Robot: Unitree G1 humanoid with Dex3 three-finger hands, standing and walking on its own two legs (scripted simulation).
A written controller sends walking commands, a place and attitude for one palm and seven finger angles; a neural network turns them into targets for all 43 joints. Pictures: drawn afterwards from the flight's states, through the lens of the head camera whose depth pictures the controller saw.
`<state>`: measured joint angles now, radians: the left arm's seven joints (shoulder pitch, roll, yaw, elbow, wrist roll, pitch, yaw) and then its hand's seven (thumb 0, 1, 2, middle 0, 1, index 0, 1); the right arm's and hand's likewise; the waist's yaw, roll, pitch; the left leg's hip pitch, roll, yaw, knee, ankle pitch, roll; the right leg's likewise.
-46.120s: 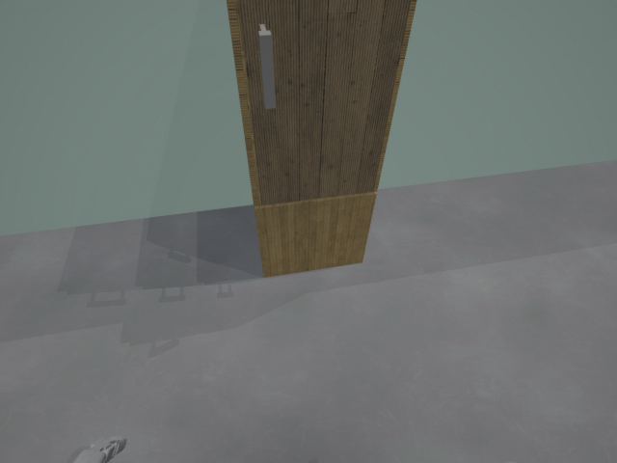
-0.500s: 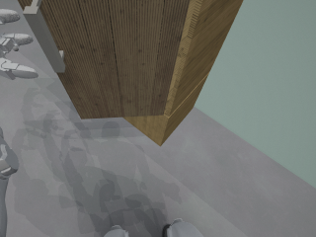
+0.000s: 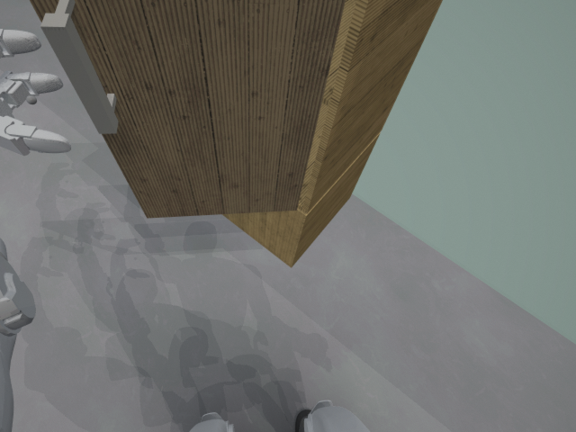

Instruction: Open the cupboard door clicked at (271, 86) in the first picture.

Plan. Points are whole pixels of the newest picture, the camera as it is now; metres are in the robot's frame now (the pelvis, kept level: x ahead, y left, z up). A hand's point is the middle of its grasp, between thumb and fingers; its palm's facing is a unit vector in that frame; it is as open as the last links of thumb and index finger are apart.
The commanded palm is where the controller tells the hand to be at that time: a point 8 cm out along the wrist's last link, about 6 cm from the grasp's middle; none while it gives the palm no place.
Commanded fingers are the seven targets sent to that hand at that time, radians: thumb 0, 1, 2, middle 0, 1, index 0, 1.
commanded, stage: slide the fingers in behind the handle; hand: left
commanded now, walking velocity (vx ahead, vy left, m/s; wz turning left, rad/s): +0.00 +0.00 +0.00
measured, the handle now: (89, 70) +0.57 +0.21 +0.13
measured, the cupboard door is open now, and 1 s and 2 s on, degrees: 44 44 44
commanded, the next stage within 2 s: close the thumb around the handle in 1.52 s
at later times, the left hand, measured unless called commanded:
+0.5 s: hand (62, 99) +0.51 +0.23 +0.13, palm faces -0.01 -1.00 +0.01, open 14.0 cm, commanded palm +0.49 +0.28 +0.13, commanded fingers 0.00 -0.50 0.30 -0.30 -1.20 -0.30 -1.20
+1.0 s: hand (90, 99) +0.51 +0.20 +0.13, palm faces -0.01 -1.00 +0.01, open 14.0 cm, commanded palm +0.49 +0.24 +0.13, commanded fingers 0.00 -0.50 0.30 -0.30 -1.20 -0.30 -1.20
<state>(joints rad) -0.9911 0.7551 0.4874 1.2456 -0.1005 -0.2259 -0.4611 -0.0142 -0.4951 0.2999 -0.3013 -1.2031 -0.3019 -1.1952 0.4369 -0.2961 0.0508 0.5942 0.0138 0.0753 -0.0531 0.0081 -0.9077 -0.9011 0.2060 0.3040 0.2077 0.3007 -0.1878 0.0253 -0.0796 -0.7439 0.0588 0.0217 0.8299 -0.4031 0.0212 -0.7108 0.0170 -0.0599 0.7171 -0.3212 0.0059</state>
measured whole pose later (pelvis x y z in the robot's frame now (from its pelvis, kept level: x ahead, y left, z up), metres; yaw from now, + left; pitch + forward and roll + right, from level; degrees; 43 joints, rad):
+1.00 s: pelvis +0.00 -0.01 +0.00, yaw +1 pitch +17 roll -3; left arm -0.99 0.58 0.40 1.20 -0.11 -0.26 -0.33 -0.01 -0.50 0.30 -0.30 -1.20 -0.30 -1.20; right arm 0.44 -0.28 0.03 0.63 0.01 0.04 -0.03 0.01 -0.91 -0.90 0.21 0.30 0.21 0.30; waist -0.17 0.04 -0.08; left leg -0.72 0.05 0.02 0.82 -0.40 0.01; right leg -0.69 0.01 -0.06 0.73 -0.33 0.00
